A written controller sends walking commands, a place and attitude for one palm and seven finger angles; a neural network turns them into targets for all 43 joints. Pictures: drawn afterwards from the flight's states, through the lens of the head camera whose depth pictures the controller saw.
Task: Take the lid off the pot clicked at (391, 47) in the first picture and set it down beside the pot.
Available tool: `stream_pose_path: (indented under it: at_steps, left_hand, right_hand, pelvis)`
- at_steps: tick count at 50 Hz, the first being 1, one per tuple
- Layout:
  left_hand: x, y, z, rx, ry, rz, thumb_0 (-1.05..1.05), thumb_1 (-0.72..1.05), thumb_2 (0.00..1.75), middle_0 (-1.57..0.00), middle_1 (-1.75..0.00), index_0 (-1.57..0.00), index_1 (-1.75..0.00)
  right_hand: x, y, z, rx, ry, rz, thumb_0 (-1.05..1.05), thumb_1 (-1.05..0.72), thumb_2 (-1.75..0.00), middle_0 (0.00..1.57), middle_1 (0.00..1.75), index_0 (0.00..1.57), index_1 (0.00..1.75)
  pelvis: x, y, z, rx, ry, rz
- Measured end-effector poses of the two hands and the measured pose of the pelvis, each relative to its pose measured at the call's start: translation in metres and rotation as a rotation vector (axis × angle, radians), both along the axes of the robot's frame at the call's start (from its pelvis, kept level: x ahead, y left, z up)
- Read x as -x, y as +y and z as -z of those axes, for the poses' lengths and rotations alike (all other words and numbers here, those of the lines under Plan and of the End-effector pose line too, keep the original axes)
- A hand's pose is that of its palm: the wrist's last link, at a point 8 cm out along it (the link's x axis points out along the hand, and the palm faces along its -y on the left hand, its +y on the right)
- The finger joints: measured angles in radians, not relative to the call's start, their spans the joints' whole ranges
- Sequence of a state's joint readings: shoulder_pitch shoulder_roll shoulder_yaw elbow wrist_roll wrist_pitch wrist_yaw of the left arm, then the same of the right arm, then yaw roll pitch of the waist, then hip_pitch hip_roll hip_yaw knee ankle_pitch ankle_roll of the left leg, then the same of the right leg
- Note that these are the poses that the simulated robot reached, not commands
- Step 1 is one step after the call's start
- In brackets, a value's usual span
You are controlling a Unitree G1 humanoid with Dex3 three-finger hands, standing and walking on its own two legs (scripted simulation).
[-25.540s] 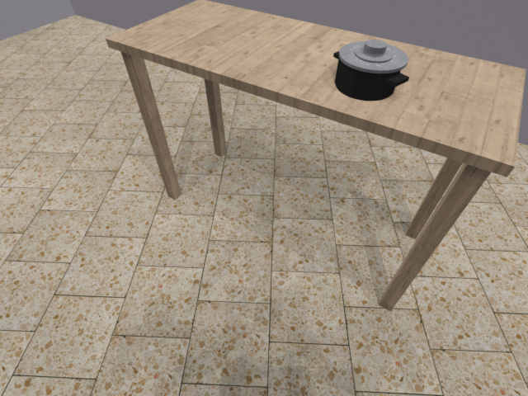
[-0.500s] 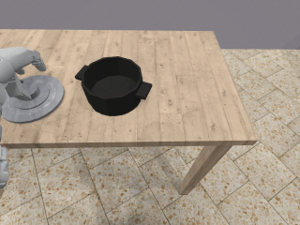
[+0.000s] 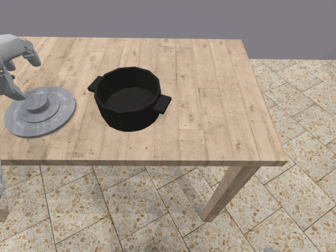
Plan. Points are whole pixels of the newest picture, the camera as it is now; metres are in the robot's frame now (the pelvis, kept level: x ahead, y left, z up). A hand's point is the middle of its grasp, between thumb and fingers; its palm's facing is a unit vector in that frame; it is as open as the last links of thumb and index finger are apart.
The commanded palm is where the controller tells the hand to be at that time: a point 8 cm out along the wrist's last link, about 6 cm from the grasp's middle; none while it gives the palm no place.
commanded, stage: raise the empty hand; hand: left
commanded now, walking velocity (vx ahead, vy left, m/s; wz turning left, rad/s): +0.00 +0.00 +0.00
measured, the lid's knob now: (36, 103) +0.46 +0.34 +0.08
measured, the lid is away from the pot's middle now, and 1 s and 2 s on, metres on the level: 0.23 0.23 0.23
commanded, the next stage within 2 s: draw the hand back to the body in 0.44 s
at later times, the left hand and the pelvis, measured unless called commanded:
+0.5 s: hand out of the picture +0.45 +0.34 +0.23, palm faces -0.26 -0.10 -0.96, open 11.1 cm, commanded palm +0.44 +0.33 +0.29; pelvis +0.01 +0.00 +0.00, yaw +0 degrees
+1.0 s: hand out of the picture +0.40 +0.33 +0.21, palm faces -0.21 -0.08 -0.97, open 11.1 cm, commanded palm +0.36 +0.33 +0.29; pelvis +0.01 +0.00 +0.00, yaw +1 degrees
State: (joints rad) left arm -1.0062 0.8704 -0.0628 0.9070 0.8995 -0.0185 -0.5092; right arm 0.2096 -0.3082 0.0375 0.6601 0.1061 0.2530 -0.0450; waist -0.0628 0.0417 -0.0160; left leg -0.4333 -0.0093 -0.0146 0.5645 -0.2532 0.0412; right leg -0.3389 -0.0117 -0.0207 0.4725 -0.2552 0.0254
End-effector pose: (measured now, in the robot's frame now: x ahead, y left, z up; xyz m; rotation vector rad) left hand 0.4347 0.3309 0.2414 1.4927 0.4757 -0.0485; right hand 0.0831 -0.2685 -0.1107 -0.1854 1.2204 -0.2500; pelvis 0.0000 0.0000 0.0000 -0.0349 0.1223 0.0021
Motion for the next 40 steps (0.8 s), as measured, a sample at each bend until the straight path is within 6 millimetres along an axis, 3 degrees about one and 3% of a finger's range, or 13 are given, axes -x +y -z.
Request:
stream_pose_path:
  at_steps: [19,31,40]
  left_hand:
    - [-0.004,0.002,-0.040,-0.005,-0.061,-0.048,0.00,-0.08,0.81,-0.44,-0.72,-0.43,-0.72]
    - [-0.008,0.002,-0.041,-0.008,-0.069,-0.047,0.00,-0.08,0.80,-0.44,-0.72,-0.43,-0.72]
    - [0.008,-0.002,-0.032,-0.013,-0.090,-0.007,0.00,-0.08,0.81,-0.44,-0.72,-0.43,-0.72]
  right_hand:
    - [-0.002,0.003,0.001,-0.029,-0.002,0.000,0.01,-0.90,-0.90,0.21,0.30,0.20,0.30]
    - [-0.009,0.002,-0.001,-0.034,-0.010,0.001,0.01,-0.90,-0.90,0.21,0.30,0.20,0.30]
    - [-0.026,0.003,-0.003,-0.052,-0.050,-0.019,0.01,-0.90,-0.90,0.20,0.30,0.20,0.30]
  pelvis:
    - [-0.003,0.000,-0.003,-0.005,-0.006,0.003]
    - [-0.008,-0.001,-0.004,-0.008,0.000,0.007]
    - [-0.010,-0.001,-0.004,-0.010,-0.009,0.007]
